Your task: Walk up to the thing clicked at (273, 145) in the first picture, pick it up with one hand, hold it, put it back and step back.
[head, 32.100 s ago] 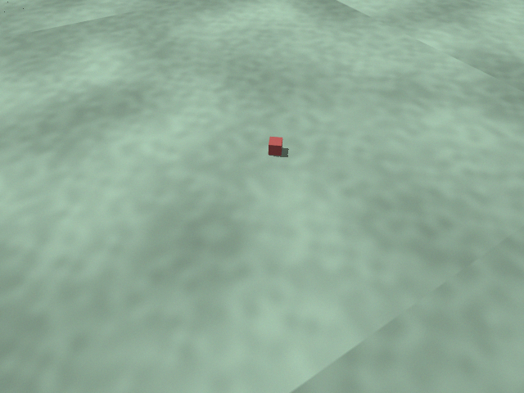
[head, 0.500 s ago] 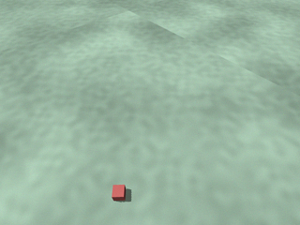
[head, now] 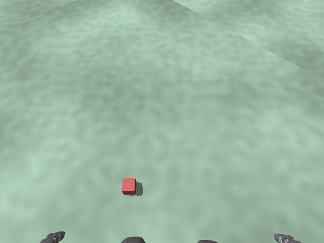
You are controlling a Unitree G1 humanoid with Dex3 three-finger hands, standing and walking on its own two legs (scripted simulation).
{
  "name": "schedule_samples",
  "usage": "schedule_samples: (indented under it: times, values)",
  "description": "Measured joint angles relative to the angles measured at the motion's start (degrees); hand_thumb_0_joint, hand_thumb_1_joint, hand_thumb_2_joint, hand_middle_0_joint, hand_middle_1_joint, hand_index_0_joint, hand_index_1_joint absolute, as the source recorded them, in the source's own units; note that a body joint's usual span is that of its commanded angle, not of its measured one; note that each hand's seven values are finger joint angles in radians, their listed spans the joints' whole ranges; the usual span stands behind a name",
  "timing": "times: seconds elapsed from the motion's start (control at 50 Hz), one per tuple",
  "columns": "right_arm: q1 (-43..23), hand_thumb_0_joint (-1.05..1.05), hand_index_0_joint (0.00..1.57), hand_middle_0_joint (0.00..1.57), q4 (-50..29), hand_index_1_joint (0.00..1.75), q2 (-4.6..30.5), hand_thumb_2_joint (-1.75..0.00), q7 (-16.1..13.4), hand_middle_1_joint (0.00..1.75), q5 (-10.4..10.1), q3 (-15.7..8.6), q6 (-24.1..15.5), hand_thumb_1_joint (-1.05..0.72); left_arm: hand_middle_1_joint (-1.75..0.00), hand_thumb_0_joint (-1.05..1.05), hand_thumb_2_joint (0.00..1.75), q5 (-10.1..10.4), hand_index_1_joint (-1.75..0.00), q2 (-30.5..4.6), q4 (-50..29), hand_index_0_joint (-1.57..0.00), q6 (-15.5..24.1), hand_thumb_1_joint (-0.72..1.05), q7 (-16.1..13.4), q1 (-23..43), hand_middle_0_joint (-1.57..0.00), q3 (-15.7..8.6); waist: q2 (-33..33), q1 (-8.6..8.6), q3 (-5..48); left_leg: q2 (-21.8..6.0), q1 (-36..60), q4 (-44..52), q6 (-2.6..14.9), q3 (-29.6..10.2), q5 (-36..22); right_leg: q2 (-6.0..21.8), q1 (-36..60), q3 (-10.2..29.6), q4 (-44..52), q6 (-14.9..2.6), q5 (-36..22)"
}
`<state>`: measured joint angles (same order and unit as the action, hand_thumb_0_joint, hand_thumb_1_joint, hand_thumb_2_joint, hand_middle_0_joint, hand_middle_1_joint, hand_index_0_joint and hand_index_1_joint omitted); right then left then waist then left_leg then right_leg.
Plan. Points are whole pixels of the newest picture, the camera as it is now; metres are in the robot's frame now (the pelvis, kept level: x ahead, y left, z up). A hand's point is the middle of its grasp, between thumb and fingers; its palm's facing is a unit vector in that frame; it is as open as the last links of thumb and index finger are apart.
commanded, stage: step back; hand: left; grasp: from above
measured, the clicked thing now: (129, 186) +0.46 +0.22 -0.73
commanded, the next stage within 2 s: none
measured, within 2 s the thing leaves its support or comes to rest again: neither
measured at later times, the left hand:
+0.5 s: hand out of the picture +0.03 +0.27 -0.17, palm faces -0.13 -0.91 -0.39, open 7.4 cm
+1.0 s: hand out of the picture -0.09 +0.29 -0.16, palm faces -0.05 -0.93 -0.37, open 7.4 cm
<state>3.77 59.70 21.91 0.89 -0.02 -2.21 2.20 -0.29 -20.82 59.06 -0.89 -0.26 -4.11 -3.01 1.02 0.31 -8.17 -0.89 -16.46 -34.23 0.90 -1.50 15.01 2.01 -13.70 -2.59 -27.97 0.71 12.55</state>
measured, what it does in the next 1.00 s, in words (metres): walks backwards: right foot, then left foot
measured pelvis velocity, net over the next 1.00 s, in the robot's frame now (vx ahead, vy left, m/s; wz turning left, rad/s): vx -0.22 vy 0.02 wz -0.05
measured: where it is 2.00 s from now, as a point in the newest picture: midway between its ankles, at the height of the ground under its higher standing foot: outside the picture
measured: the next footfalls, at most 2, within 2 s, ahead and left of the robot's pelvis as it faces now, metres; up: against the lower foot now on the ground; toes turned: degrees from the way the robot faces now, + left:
right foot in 0.48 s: -0.08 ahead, -0.11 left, +0.00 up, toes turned -2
left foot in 0.82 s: -0.15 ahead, +0.14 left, +0.00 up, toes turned -4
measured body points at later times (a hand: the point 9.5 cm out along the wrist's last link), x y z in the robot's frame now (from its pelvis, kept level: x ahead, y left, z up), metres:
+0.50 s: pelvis -0.10 +0.02 -0.02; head -0.02 +0.01 +0.42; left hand +0.04 +0.32 -0.14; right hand -0.02 -0.30 -0.14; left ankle -0.02 +0.13 -0.74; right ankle -0.12 -0.10 -0.74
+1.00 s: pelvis -0.22 +0.02 +0.00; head -0.16 +0.05 +0.44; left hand -0.09 +0.34 -0.13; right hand -0.13 -0.29 -0.11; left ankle -0.19 +0.14 -0.74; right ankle -0.25 -0.12 -0.65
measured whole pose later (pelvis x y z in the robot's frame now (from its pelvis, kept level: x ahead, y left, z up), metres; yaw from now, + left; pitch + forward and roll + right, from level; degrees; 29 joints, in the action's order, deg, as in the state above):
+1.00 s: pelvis -0.22 +0.02 +0.00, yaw -3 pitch -2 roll -1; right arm 8.1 49.3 20.1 -0.1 2.0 -2.2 1.5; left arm -0.8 -23.1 46.4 -3.3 -1.0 -7.4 -4.4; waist -2.2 -0.2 -10.2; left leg -0.3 -16.8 -33.9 1.2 -1.8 15.2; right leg -6.8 -27.1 8.5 -67.8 -0.3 29.4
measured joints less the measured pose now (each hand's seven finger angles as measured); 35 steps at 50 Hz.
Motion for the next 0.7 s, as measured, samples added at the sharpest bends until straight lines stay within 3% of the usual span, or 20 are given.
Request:
schedule_samples:
  times: [0.06,0.1,0.14,0.18,0.22,0.28,0.4,0.48,0.52,0.56,0.62,0.7]
  values:
    - [0.55,0.00,0.21,0.20,-2.18,0.29,0.82,-0.90,0.43,0.30,0.15,-0.80,0.71,-0.91,-0.30,0.00,0.90,-0.84,-0.30,-0.94,-2.41,-0.20,-0.83,0.90,-0.12,0.68,-0.21,-0.15,-1.33,0.01,-0.62,2.26,-2.30,-8.44,1.59,-0.01,7.36,1.44,-3.08,1.20,-4.15,0.47,1.19]
    - [2.08,0.00,0.21,0.20,-3.63,0.29,1.36,-0.90,0.68,0.30,0.39,-1.16,0.32,-0.91,-0.30,0.00,0.90,-0.94,-0.30,-1.71,-3.82,-0.20,-1.44,0.90,-0.32,1.18,-0.21,-0.04,-1.58,0.58,-0.01,1.93,-0.83,-5.22,1.71,-0.11,2.50,1.74,-5.84,1.33,-7.84,0.60,2.51]
    - [2.85,0.00,0.21,0.20,-3.97,0.29,0.80,-0.90,0.41,0.30,1.27,-1.57,-0.24,-0.91,-0.30,0.00,0.90,-0.62,-0.30,-2.73,-5.02,-0.20,-2.12,0.90,-0.85,2.89,-0.21,-0.36,-2.85,0.70,-1.05,2.54,-1.10,-5.20,0.88,-0.01,5.91,-0.36,-9.37,5.70,-15.68,-0.84,10.36]
    - [3.36,0.00,0.21,0.20,-4.26,0.29,-0.16,-0.90,0.32,0.30,1.72,-1.19,-0.13,-0.91,-0.30,0.00,0.90,-0.54,-0.30,-3.29,-6.08,-0.20,-2.37,0.90,-1.64,3.88,-0.20,-0.72,-3.76,0.88,-2.42,2.58,-1.52,-5.17,1.03,0.06,5.07,-4.65,-12.00,10.16,-25.49,-1.80,17.56]
    - [3.83,0.00,0.21,0.21,-4.71,0.29,-0.98,-0.90,-0.14,0.30,1.99,-0.94,0.09,-0.91,-0.30,0.00,0.90,-0.30,-0.30,-3.39,-6.76,-0.20,-2.29,0.90,-1.94,3.81,-0.20,-0.58,-3.94,1.15,-2.85,2.23,-1.65,-3.46,1.16,0.10,3.35,-7.68,-13.94,11.48,-33.70,-2.09,18.52]
    - [4.10,0.00,0.21,0.21,-6.21,0.29,-1.47,-0.90,-0.97,0.30,2.02,-0.88,0.02,-0.91,-0.30,0.00,0.90,-0.40,-0.30,-2.80,-7.83,-0.20,-2.08,0.90,-1.52,2.40,-0.20,-0.44,-3.41,1.14,-3.32,1.55,-1.90,-1.41,1.50,0.86,1.38,-8.84,-14.17,10.77,-39.18,-1.31,17.62]
    - [3.86,0.00,0.21,0.21,-9.81,0.30,-1.85,-0.90,-1.50,0.30,1.76,-0.58,-0.82,-0.91,-0.30,0.00,0.90,-0.73,-0.30,-1.76,-8.77,-0.20,-2.14,0.90,-0.61,-1.02,-0.20,-0.63,-2.48,0.96,-3.99,0.15,-3.62,-1.87,1.28,3.07,-0.05,-5.99,-7.91,8.98,-28.84,0.29,17.33]
    - [3.25,0.00,0.21,0.21,-10.76,0.30,-1.14,-0.90,-1.17,0.30,1.43,-0.15,-0.11,-0.90,-0.30,0.00,0.90,-1.06,-0.30,-1.29,-8.68,-0.20,-1.31,0.90,-0.02,-2.63,-0.20,-0.98,-1.61,0.41,-3.37,-0.93,-6.69,-5.68,0.07,4.15,0.44,-3.66,-1.36,6.29,-11.85,-0.78,10.61]
    - [2.45,0.00,0.21,0.21,-10.12,0.30,-0.15,-0.90,-1.11,0.30,0.88,-0.38,0.51,-0.91,-0.30,0.00,0.90,-1.56,-0.30,0.14,-8.16,-0.20,-0.89,0.90,0.10,-3.00,-0.20,-1.08,1.54,0.98,-3.84,-2.12,-7.93,-7.94,-0.28,1.57,0.94,-5.43,-0.49,4.53,-10.10,-1.31,9.44]
    - [2.36,0.00,0.21,0.21,-9.19,0.30,-0.31,-0.90,-1.41,0.30,0.57,-0.62,1.25,-0.91,-0.30,0.00,0.90,-1.81,-0.30,0.44,-8.75,-0.20,-0.84,0.90,0.55,-4.24,-0.20,-0.71,0.89,0.28,-3.01,1.65,-9.81,-15.98,-0.40,-1.80,10.09,-4.58,-1.58,5.10,-11.01,-1.96,9.01]
    - [3.30,0.00,0.21,0.21,-8.80,0.29,0.27,-0.90,-1.61,0.30,-0.10,-0.60,1.17,-0.91,-0.30,0.00,0.90,-1.50,-0.30,1.16,-9.50,-0.20,-1.06,0.90,0.26,-5.12,-0.21,-0.53,0.13,-0.54,-1.89,6.68,-11.30,-28.72,-0.84,-5.20,13.50,-2.89,-2.03,5.82,-9.12,-2.06,6.81]
    - [4.86,0.00,0.21,0.21,-9.06,0.29,1.25,-0.90,-1.92,0.30,-0.17,-0.38,0.54,-0.91,-0.30,0.00,0.90,-1.82,-0.30,1.20,-11.73,-0.20,-1.19,0.90,-0.35,-4.46,-0.21,-0.52,0.13,-0.84,-1.33,7.14,-8.22,-28.24,-1.63,-5.40,14.00,-1.90,-3.60,5.04,-7.35,-1.71,4.20]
